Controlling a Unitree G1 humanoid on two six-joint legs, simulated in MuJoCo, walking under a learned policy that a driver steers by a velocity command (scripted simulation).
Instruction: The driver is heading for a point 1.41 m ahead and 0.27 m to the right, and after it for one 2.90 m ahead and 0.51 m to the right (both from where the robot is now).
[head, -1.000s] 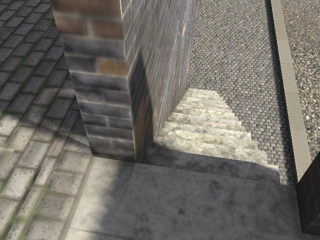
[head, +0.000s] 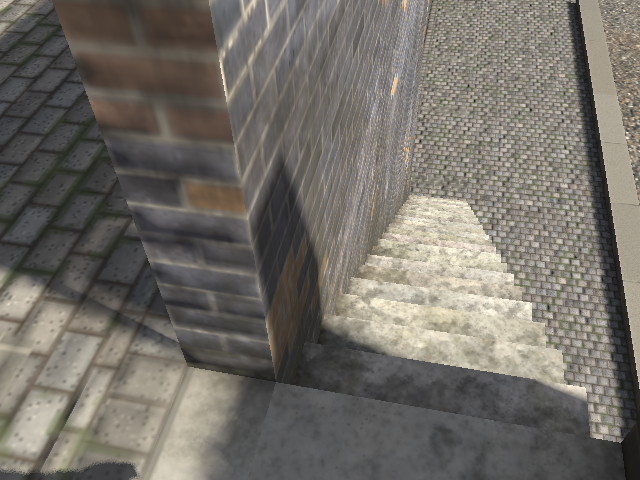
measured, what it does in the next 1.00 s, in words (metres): walks ahead: left foot, then right foot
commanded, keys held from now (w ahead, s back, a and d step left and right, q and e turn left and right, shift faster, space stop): w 0.66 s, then w+e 0.34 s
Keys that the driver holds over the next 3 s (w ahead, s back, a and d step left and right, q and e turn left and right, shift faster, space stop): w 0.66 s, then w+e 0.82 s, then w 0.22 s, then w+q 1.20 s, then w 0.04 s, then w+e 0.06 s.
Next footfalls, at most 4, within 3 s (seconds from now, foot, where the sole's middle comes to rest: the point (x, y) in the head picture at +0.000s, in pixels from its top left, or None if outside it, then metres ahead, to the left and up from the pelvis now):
0.20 left None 0.28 0.14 -0.78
0.70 right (400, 451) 0.61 -0.07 -0.78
1.08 left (305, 431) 0.65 0.13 -0.78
1.40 right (439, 449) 0.62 -0.16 -0.78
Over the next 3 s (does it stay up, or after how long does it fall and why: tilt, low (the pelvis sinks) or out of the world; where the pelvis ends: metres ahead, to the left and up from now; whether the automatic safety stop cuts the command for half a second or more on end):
stays up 1.19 -0.19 -0.53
